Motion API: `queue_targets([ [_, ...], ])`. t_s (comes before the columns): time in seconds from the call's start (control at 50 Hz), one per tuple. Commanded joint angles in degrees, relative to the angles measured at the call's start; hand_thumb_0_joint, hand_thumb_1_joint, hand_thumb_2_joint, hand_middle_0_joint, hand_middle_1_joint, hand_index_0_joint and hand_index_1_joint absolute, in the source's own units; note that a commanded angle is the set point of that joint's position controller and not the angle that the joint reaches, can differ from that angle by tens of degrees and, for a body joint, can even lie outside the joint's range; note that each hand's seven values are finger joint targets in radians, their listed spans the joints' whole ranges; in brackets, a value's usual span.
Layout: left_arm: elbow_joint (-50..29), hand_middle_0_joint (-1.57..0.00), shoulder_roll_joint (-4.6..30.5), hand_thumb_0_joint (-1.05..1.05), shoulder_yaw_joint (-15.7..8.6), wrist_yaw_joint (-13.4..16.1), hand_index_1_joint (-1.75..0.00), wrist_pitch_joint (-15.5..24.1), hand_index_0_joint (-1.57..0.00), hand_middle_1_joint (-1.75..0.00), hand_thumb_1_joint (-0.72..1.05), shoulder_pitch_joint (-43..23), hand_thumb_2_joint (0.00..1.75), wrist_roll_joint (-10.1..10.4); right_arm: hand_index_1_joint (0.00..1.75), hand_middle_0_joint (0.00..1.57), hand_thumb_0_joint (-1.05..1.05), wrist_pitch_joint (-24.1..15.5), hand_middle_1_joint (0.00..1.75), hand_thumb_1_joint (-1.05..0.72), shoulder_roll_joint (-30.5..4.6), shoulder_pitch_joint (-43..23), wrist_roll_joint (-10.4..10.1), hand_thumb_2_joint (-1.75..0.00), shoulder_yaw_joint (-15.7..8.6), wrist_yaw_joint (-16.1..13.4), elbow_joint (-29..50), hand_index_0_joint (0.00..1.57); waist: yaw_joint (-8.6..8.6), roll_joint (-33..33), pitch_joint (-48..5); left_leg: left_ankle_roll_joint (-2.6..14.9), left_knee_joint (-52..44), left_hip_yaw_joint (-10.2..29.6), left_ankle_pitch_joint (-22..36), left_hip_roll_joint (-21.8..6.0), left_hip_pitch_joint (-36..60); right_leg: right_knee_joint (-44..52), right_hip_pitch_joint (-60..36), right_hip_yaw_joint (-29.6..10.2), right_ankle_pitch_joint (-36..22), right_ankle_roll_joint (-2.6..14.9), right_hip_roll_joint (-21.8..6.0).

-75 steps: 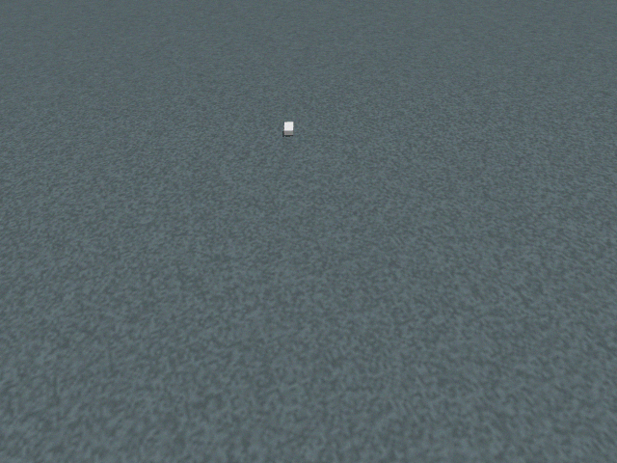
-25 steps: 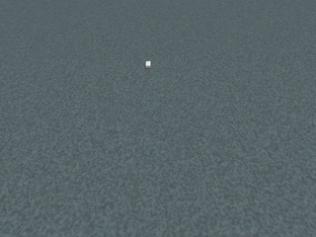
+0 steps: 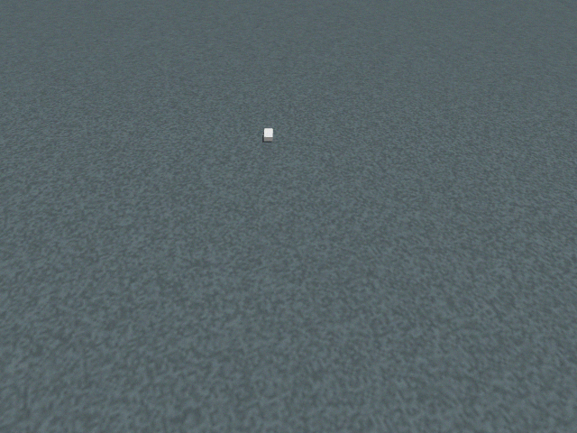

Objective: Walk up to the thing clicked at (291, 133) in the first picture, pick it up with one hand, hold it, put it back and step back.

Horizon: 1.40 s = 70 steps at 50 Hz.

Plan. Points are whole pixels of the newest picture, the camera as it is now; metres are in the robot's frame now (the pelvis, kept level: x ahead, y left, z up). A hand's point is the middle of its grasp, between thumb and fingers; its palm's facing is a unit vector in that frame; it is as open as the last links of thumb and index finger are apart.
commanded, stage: walk up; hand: left
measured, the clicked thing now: (268, 134) +1.89 +0.15 -0.75
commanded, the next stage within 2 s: none
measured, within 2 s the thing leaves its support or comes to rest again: neither
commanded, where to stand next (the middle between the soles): +1.49 -0.08 m, yaw -1 degrees
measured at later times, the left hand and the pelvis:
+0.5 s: hand (194, 282) +0.42 +0.21 -0.12, palm faces -0.05 -0.95 -0.32, open 7.4 cm; pelvis +0.27 -0.03 +0.00, yaw -1 degrees
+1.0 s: hand (181, 221) +0.61 +0.28 -0.15, palm faces -0.09 -0.94 -0.32, open 7.4 cm; pelvis +0.56 +0.01 +0.00, yaw -3 degrees
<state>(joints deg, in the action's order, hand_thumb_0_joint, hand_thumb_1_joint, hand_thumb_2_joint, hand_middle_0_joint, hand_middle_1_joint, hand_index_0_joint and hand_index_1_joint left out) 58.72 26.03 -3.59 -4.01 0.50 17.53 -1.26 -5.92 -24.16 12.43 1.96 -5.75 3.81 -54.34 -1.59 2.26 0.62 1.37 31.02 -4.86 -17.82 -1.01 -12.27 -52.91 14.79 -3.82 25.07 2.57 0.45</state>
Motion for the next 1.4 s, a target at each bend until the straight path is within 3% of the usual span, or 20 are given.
queue_targets([
  [0.0, -7.5, -0.20, 11.0, 0.00, -1.2, 0.5, -0.30, 4.3, -0.20, -0.30, 0.90, -7.1, 0.90, 1.6, 0.30, 0.20, 0.00, -0.9, 0.30, -0.90, -13.5, 3.1, -1.6, -0.90, -2.5, -2.2, 4.2, 0.20, 2.75, -5.5, 3.9, 6.06, -19.3, 18.9, 2.2, -15.9, 16.3, -6.3, 26.2, -4.8, -7.4, -0.87, -4.9],
  [0.22, -13.1, -0.20, 7.0, 0.00, -1.1, -2.1, -0.30, 2.6, -0.20, -0.30, 0.90, -19.0, 0.90, 0.9, 0.30, 0.20, 0.00, -0.4, 0.30, -0.90, -15.1, 6.0, -1.5, -0.90, -2.5, -2.1, 6.6, 0.20, 4.25, -9.0, 5.5, 5.50, -20.3, 5.1, 20.8, -12.1, 8.7, 20.6, 8.8, 7.7, -24.2, 0.25, -3.9],
  [0.3, -9.4, -0.20, 10.3, 0.00, -3.9, -0.5, -0.30, 2.5, -0.20, -0.30, 0.90, -3.2, 0.90, 0.9, 0.30, 0.20, 0.00, 0.1, 0.30, -0.90, -13.8, 7.9, -0.7, -0.90, -1.8, -2.8, 7.4, 0.20, -4.73, -1.1, -6.9, 3.83, 9.4, 0.9, 35.1, -7.9, 5.3, 22.3, -16.7, 9.5, -17.2, 3.14, 0.5],
  [0.32, -8.3, -0.20, 13.7, 0.00, -5.5, 0.3, -0.30, 2.8, -0.20, -0.30, 0.90, 5.0, 0.90, 0.2, 0.30, 0.20, 0.00, 0.2, 0.30, -0.90, -10.6, 11.0, -1.4, -0.90, -0.6, -2.6, 7.8, 0.20, -7.79, 7.1, -11.8, 2.42, 26.5, -1.3, 23.4, -3.7, -6.1, 25.4, -28.7, -2.3, -4.5, 5.46, -6.6],
  [0.34, -9.0, -0.20, 18.6, 0.00, -6.7, 0.7, -0.30, 3.2, -0.20, -0.30, 0.90, 8.2, 0.90, 0.6, 0.30, 0.20, 0.00, 0.2, 0.30, -0.90, -9.5, 14.4, -3.1, -0.90, -0.2, -2.6, 8.6, 0.20, -7.50, 15.7, -17.5, 0.17, 43.9, 0.7, -5.3, 4.6, -20.8, 33.5, -39.4, -35.1, 0.7, 14.58, -24.6],
  [0.36, -10.4, -0.20, 17.8, 0.00, -6.7, 0.9, -0.30, 3.3, -0.20, -0.30, 0.90, 3.2, 0.90, 1.4, 0.30, 0.20, 0.00, 0.4, 0.30, -0.90, -13.7, 10.4, -2.8, -0.90, -0.9, -3.2, 7.7, 0.20, -6.47, 7.2, -13.3, 0.91, 48.1, 7.3, -10.3, 0.4, -24.3, 36.4, -32.2, -37.4, 5.0, 16.58, -25.6],
  [0.46, -12.6, -0.20, 10.7, 0.00, -4.1, 1.3, -0.30, 4.9, -0.20, -0.30, 0.90, -7.4, 0.90, 1.3, 0.30, 0.20, 0.00, 1.3, 0.30, -0.90, -11.5, 10.6, -1.5, -0.90, -0.8, -1.0, 5.6, 0.20, 1.05, 2.5, 2.9, 1.26, 33.1, 7.6, 2.4, -5.7, -16.3, 42.3, -2.1, -9.7, 1.4, 9.15, -13.6],
  [0.66, -13.8, -0.20, 12.8, 0.00, -4.2, 0.1, -0.30, 5.8, -0.20, -0.30, 0.90, -3.8, 0.90, 0.8, 0.30, 0.20, 0.00, 0.7, 0.30, -0.90, -9.3, -1.6, -0.5, -0.90, -1.5, 1.3, 9.3, 0.20, -1.44, 3.7, 4.0, -1.92, 4.0, 2.0, 15.1, -6.5, -11.7, 40.9, 1.1, -1.5, 0.2, 8.12, -11.0],
  [0.76, -13.5, -0.20, 11.4, 0.00, -2.8, 0.8, -0.30, 5.4, -0.20, -0.30, 0.90, -1.3, 0.90, 0.4, 0.30, 0.20, 0.00, -0.6, 0.30, -0.90, -13.1, 9.3, -0.1, -0.90, -3.1, 0.0, 5.6, 0.20, 5.36, -6.2, -1.9, 1.92, -1.2, 0.4, 3.8, -1.6, 10.3, 15.6, 3.2, 2.6, -23.7, 5.42, -8.3],
  [0.78, -13.9, -0.20, 8.1, 0.00, -1.7, 1.2, -0.30, 5.1, -0.20, -0.30, 0.90, 0.9, 0.90, 1.0, 0.30, 0.20, 0.00, -0.9, 0.30, -0.90, -17.1, 17.6, 1.1, -0.90, -4.5, -0.8, 4.2, 0.20, 9.02, -16.7, -6.8, 5.15, -6.3, 12.2, -5.7, -9.6, 19.4, -3.1, 11.1, 5.6, -20.3, 2.84, -4.0],
  [0.8, -13.8, -0.20, 6.8, 0.00, -1.7, 1.8, -0.30, 5.0, -0.20, -0.30, 0.90, 3.9, 0.90, 2.6, 0.30, 0.20, 0.00, -1.2, 0.30, -0.90, -21.2, 18.3, 0.6, -0.90, -5.4, -1.2, 5.7, 0.20, 8.08, -21.7, -8.5, 11.43, -15.4, 41.4, -8.4, -24.0, 27.3, -14.5, 26.0, 4.8, 1.6, -0.20, 5.4],
  [0.82, -12.9, -0.20, 11.5, 0.00, -2.0, 2.6, -0.30, 4.9, -0.20, -0.30, 0.90, 1.3, 0.90, 1.6, 0.30, 0.20, 0.00, -0.9, 0.30, -0.90, -21.1, 15.7, -1.5, -0.90, -5.9, -1.2, 6.2, 0.20, 7.76, -13.2, -9.4, 14.49, -16.3, 43.4, -7.4, -26.0, 24.5, -18.2, 26.5, -2.5, 3.7, 1.02, 0.9],
  [0.92, -9.8, -0.20, 10.5, 0.00, -1.8, 0.8, -0.30, 4.4, -0.20, -0.30, 0.90, 3.2, 0.90, 1.8, 0.30, 0.20, 0.00, -1.0, 0.30, -0.90, -14.0, 5.0, -2.3, -0.90, -2.0, -1.9, 9.3, 0.20, 1.80, -10.5, 1.0, 9.72, -15.8, 11.8, 12.1, -16.0, 5.0, -7.0, 16.9, 0.0, -6.1, -1.52, -6.1],
  [1.16, -10.4, -0.20, 9.0, 0.00, -3.5, -1.1, -0.30, 4.2, -0.20, -0.30, 0.90, -2.3, 0.90, 0.5, 0.30, 0.20, 0.00, -0.1, 0.30, -0.90, -14.7, 2.4, -2.0, -0.90, -1.8, -2.0, 10.8, 0.20, -1.22, -5.9, 0.1, 7.22, -4.4, 2.7, 9.4, -12.1, -3.3, 19.8, -4.7, 8.8, -18.3, -0.41, -3.6],
  [1.18, -9.0, -0.20, 11.0, 0.00, -4.6, -0.5, -0.30, 4.8, -0.20, -0.30, 0.90, 3.0, 0.90, 0.5, 0.30, 0.20, 0.00, -0.1, 0.30, -0.90, -12.3, 4.3, -1.7, -0.90, -0.9, -2.1, 10.8, 0.20, -3.75, 0.5, -3.7, 5.33, 8.6, 0.8, 13.7, -9.2, -5.9, 21.2, -14.3, 7.2, -14.0, 0.90, -2.9],
  [1.2, -8.2, -0.20, 15.4, 0.00, -6.3, 0.4, -0.30, 5.3, -0.20, -0.30, 0.90, 9.2, 0.90, 0.0, 0.30, 0.20, 0.00, -0.1, 0.30, -0.90, -8.3, 7.8, -1.8, -0.90, 0.7, -2.0, 10.9, 0.20, -6.26, 12.8, -7.3, 3.19, 26.1, -2.2, 7.0, -3.8, -13.4, 27.6, -21.4, -4.9, -1.0, 2.50, -10.7],
  [1.22, -9.4, -0.20, 20.7, 0.00, -6.7, 1.0, -0.30, 5.6, -0.20, -0.30, 0.90, 10.6, 0.90, 0.7, 0.30, 0.20, 0.00, 0.1, 0.30, -0.90, -8.8, 8.5, -2.6, -0.90, 0.7, -2.0, 11.7, 0.20, -5.81, 18.3, -7.8, 0.74, 37.6, 1.0, -11.0, 2.9, -25.1, 39.8, -25.2, -34.4, 1.9, 8.18, -25.7],
  [1.24, -10.2, -0.20, 20.1, 0.00, -6.1, 1.2, -0.30, 5.4, -0.20, -0.30, 0.90, 7.2, 0.90, 1.4, 0.30, 0.20, 0.00, 0.8, 0.30, -0.90, -13.6, 4.1, -1.8, -0.90, -0.5, -2.7, 10.3, 0.20, -5.73, 9.4, -3.3, 0.81, 41.8, 7.1, -12.1, -0.6, -26.4, 40.0, -18.2, -36.6, 3.5, 11.98, -26.7],
  [1.32, -11.7, -0.20, 11.9, 0.00, -3.9, 2.0, -0.30, 5.6, -0.20, -0.30, 0.90, -1.5, 0.90, 1.9, 0.30, 0.20, 0.00, 1.3, 0.30, -0.90, -11.6, 8.2, -2.6, -0.90, -0.1, -1.7, 5.9, 0.20, 0.61, 6.7, 2.0, 0.57, 32.3, 8.6, -0.7, -4.9, -19.8, 38.2, -5.7, -8.8, -12.7, 8.98, -16.4],
  [1.38, -12.9, -0.20, 11.8, 0.00, -3.8, 1.9, -0.30, 6.1, -0.20, -0.30, 0.90, -1.1, 0.90, 1.3, 0.30, 0.20, 0.00, 1.9, 0.30, -0.90, -10.7, 7.2, -1.6, -0.90, -0.5, -0.5, 6.0, 0.20, 0.47, 6.8, 2.2, -1.15, 23.7, 6.2, 2.6, -4.6, -18.4, 38.9, -3.9, -3.1, -15.3, 9.76, -14.9],
])
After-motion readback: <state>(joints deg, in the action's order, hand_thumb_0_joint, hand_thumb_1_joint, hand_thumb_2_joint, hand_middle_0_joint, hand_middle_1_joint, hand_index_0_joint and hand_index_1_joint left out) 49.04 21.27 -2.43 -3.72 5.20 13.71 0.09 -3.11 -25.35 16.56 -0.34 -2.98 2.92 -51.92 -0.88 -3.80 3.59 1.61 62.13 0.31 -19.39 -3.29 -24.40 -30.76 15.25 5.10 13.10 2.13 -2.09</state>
